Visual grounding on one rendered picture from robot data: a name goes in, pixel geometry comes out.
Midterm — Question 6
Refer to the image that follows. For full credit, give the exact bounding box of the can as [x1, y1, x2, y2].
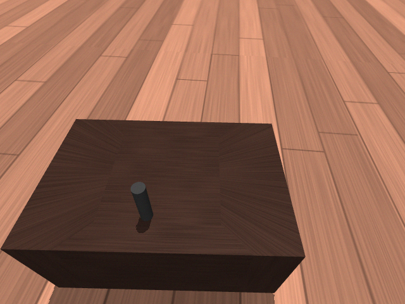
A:
[130, 182, 153, 221]

